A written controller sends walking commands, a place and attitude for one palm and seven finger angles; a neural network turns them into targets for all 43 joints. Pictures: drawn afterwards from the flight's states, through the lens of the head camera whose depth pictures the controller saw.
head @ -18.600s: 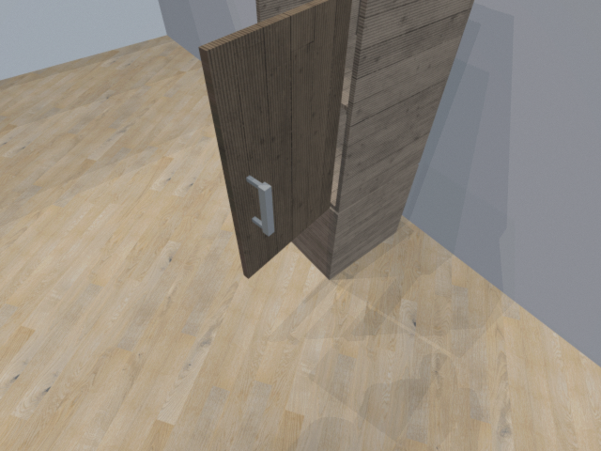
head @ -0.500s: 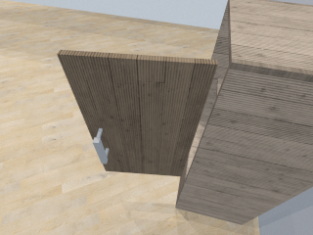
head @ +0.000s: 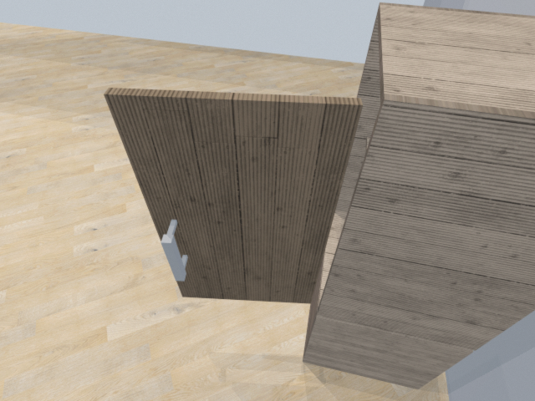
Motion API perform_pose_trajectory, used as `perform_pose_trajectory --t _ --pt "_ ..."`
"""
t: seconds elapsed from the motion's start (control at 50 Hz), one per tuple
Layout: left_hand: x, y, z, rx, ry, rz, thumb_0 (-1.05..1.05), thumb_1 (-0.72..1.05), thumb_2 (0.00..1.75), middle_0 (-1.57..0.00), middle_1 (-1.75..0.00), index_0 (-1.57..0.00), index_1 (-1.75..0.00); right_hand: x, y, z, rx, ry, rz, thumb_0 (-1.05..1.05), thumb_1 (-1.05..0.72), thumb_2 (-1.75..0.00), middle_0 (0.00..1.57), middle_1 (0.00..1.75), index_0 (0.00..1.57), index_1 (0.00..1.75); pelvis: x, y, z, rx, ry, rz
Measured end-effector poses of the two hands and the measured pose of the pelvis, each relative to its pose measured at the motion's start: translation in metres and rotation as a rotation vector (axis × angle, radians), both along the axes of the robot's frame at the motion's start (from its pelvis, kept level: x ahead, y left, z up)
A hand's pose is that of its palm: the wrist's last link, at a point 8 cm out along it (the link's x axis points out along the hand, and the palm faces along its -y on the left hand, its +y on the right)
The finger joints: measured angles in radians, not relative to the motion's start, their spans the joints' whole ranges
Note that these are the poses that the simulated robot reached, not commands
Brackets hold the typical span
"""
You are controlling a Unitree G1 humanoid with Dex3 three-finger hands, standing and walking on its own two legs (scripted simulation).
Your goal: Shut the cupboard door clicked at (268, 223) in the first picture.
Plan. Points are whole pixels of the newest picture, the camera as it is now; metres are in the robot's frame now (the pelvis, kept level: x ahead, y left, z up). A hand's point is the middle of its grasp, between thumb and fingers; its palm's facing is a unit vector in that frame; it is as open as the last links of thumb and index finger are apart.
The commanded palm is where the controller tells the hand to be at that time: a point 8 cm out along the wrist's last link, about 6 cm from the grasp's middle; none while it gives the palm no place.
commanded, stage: look again from close up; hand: left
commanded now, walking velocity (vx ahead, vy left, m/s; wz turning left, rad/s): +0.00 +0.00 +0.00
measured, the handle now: (177, 251) +0.40 +0.21 -0.08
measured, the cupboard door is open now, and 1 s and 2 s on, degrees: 100 100 100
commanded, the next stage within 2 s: raise the hand and make a fist in 0.34 s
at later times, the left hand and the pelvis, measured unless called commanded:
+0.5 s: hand out of the picture +0.02 +0.20 -0.15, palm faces +0.12 -0.97 -0.19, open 7.4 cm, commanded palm +0.08 +0.24 -0.07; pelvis -0.02 +0.01 +0.00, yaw +0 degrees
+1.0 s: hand out of the picture +0.12 +0.18 -0.07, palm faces +0.04 -1.00 -0.04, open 5.5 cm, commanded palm +0.11 +0.23 -0.07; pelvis -0.05 -0.02 -0.13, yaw +2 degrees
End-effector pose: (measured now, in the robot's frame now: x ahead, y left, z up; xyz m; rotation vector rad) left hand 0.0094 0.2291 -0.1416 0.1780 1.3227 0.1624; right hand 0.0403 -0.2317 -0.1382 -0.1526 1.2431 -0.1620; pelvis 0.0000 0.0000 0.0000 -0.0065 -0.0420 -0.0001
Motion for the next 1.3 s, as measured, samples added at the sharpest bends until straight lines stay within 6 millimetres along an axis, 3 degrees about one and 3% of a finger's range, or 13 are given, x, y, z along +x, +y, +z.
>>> perform_pose_trajectory --t 0.22,0.46,0.48,0.6,0.64,0.68,0.76,0.86,0.94,1.02,1.12,1.2,1.3 --pt "-0.007 0.019 0.005 0.009 -0.025 -0.01 0.0 0.91 0.9 -0.2 -0.29 -0.2 -0.3 -0.019 0.01 0.004 0.005 0.012 0.018 0.01 -0.92 -0.9 0.2 0.3 0.2 0.3 -0.014 0.009 0.002 0.007 0.008 0.001" --pt "-0.033 0.014 0.0 -0.018 0.057 -0.004 0.0 0.91 0.9 -0.2 -0.29 -0.2 -0.3 -0.05 0.018 0.004 0.011 0.107 -0.001 0.01 -0.91 -0.9 0.2 0.3 0.2 0.3 -0.015 0.014 0.004 0.001 0.013 -0.004" --pt "-0.024 0.018 0.005 -0.027 0.007 0.055 0.01 0.91 0.9 -0.2 -0.29 -0.2 -0.3 -0.048 0.017 0.005 -0.006 0.077 0.006 0.01 -0.9 -0.9 0.2 0.3 0.2 0.3 -0.017 0.013 0.003 -0.002 0.008 -0.001" --pt "0.097 0.022 0.103 0.005 -0.811 0.056 0.02 0.91 0.9 -0.23 -0.32 -0.22 -0.32 0.005 0.004 0.024 -0.061 -0.354 0.046 0.01 -0.9 -0.9 0.2 0.3 0.2 0.3 -0.028 0.01 -0.01 -0.005 0.061 0.044" --pt "0.124 0.019 0.12 -0.022 -1.027 0.023 0.01 0.91 0.9 -0.24 -0.34 -0.24 -0.35 0.029 -0.003 0.028 -0.066 -0.471 0.077 0.01 -0.9 -0.9 0.2 0.3 0.2 0.3 -0.036 0.007 -0.021 -0.007 0.108 0.043" --pt "0.137 0.014 0.125 -0.071 -1.208 -0.031 0.01 0.91 0.9 -0.27 -0.37 -0.26 -0.37 0.053 -0.009 0.03 -0.075 -0.573 0.115 0.01 -0.9 -0.9 0.2 0.3 0.2 0.3 -0.043 0.002 -0.036 -0.005 0.163 0.031" --pt "0.128 0.005 0.101 -0.152 -1.376 -0.191 0.0 0.91 0.9 -0.33 -0.43 -0.32 -0.44 0.098 -0.021 0.026 -0.1 -0.727 0.19 0.01 -0.9 -0.9 0.2 0.3 0.2 0.3 -0.053 -0.008 -0.075 -0.006 0.241 0.019" --pt "0.09 0.009 0.055 -0.19 -1.24 -0.131 0.01 0.91 0.9 -0.42 -0.53 -0.41 -0.53 0.138 -0.023 0.014 -0.117 -0.822 0.236 0.01 -0.9 -0.9 0.2 0.3 0.2 0.3 -0.056 -0.016 -0.11 -0.022 0.279 0.03" --pt "0.075 0.01 0.059 -0.125 -1.241 -0.106 0.02 0.9 0.9 -0.49 -0.61 -0.48 -0.61 0.151 -0.01 -0.004 -0.098 -0.825 0.263 0.01 -0.9 -0.9 0.2 0.3 0.2 0.3 -0.054 -0.02 -0.123 -0.047 0.295 0.04" --pt "0.091 0.002 0.075 -0.119 -1.318 -0.17 0.02 0.9 0.9 -0.56 -0.68 -0.55 -0.69 0.147 0.004 -0.03 -0.051 -0.763 0.263 0.01 -0.9 -0.9 0.2 0.3 0.2 0.3 -0.054 -0.023 -0.129 -0.064 0.313 0.044" --pt "0.121 -0.003 0.072 -0.188 -1.257 -0.215 0.02 0.9 0.9 -0.65 -0.78 -0.65 -0.79 0.122 0.012 -0.057 0.004 -0.647 0.182 0.02 -0.9 -0.9 0.2 0.3 0.21 0.3 -0.052 -0.022 -0.129 -0.06 0.335 0.033" --pt "0.128 0.004 0.071 -0.187 -1.2 -0.192 0.02 0.9 0.9 -0.72 -0.86 -0.72 -0.87 0.1 0.007 -0.064 0.005 -0.575 0.117 0.02 -0.9 -0.9 0.2 0.3 0.21 0.3 -0.048 -0.019 -0.124 -0.049 0.348 0.023" --pt "0.123 0.012 0.076 -0.155 -1.226 -0.172 0.02 0.9 0.9 -0.81 -0.96 -0.81 -0.97 0.083 -0.007 -0.065 -0.039 -0.532 0.093 0.02 -0.9 -0.9 0.2 0.3 0.21 0.3 -0.045 -0.014 -0.123 -0.044 0.357 0.019"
